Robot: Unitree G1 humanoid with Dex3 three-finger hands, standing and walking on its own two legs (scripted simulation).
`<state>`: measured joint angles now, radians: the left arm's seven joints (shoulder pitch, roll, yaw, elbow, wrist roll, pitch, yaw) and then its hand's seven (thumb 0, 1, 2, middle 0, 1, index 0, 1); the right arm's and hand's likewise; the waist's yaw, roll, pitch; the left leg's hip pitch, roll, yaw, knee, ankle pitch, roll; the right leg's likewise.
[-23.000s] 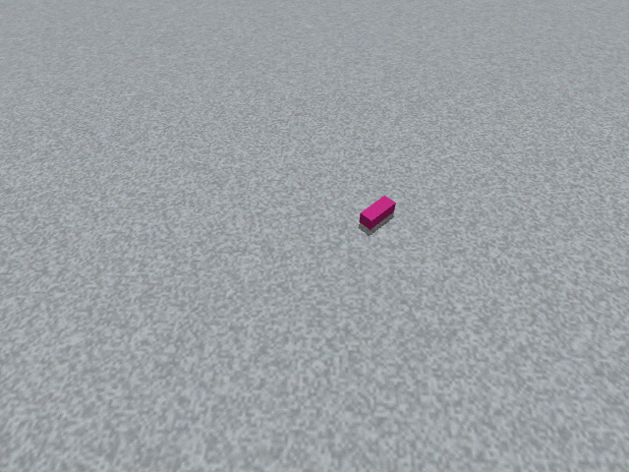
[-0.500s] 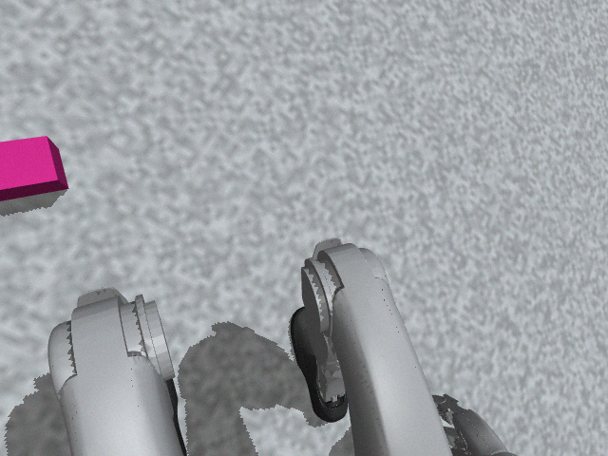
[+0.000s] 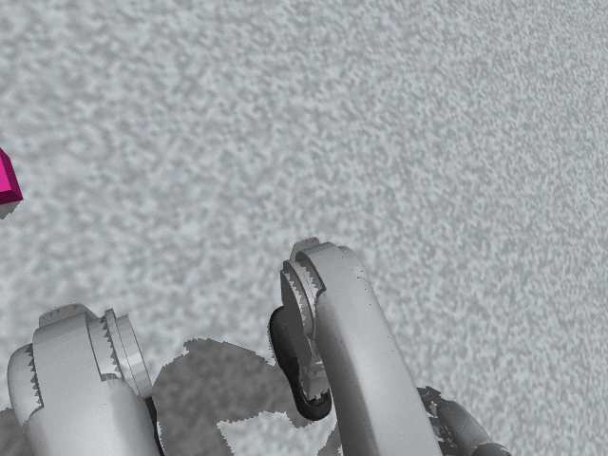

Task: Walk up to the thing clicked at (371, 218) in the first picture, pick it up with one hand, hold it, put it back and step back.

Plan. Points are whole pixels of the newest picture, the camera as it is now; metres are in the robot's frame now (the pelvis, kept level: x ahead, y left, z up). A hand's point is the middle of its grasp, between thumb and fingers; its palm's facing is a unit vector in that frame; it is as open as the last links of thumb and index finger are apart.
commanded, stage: rest palm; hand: left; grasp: from above
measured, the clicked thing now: out of the picture +0.49 +0.35 -0.28
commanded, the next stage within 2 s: close in 1.32 s
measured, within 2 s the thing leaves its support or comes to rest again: neither
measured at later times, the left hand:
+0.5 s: hand out of the picture +0.47 +0.34 -0.24, palm faces -0.43 -0.12 -0.89, open 14.4 cm
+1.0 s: hand out of the picture +0.47 +0.33 -0.25, palm faces -0.43 -0.12 -0.89, open 14.4 cm
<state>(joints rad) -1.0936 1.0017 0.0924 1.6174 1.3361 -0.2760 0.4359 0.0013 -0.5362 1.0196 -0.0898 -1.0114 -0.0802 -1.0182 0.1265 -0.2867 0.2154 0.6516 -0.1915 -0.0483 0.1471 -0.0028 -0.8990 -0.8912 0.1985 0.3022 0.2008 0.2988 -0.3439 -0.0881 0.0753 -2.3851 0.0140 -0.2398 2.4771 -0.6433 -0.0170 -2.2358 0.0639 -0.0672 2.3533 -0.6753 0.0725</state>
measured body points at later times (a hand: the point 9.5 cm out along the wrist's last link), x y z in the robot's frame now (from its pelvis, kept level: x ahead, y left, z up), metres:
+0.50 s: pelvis +0.01 +0.00 -0.01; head +0.28 +0.13 +0.33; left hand +0.49 +0.34 -0.18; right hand +0.07 -0.26 -0.07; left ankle +0.08 +0.13 -0.28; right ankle +0.11 -0.14 -0.28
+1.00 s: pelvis +0.01 +0.00 -0.01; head +0.28 +0.13 +0.32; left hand +0.49 +0.34 -0.20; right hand +0.06 -0.26 -0.07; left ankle +0.08 +0.13 -0.28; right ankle +0.11 -0.14 -0.28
